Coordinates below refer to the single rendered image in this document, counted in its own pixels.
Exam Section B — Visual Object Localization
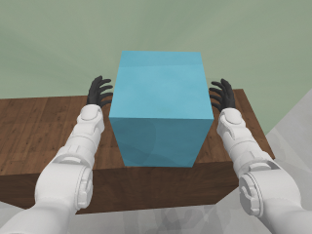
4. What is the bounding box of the carton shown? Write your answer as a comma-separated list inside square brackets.
[108, 51, 215, 168]

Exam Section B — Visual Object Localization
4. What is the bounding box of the robot right upper arm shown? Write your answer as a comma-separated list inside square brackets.
[239, 169, 312, 234]

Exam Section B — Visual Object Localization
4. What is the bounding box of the right robot hand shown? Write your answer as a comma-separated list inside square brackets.
[209, 78, 236, 113]

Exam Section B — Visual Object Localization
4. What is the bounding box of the pedestal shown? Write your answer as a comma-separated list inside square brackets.
[0, 89, 275, 215]

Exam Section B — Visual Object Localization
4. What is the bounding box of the robot right forearm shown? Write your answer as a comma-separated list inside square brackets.
[216, 107, 301, 205]

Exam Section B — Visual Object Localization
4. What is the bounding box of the robot left forearm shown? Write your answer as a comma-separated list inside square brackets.
[34, 104, 105, 203]

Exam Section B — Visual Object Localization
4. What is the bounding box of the left robot hand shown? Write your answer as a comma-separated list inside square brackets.
[86, 75, 113, 108]

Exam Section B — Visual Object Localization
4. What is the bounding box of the robot left upper arm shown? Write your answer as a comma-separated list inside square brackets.
[0, 163, 94, 234]

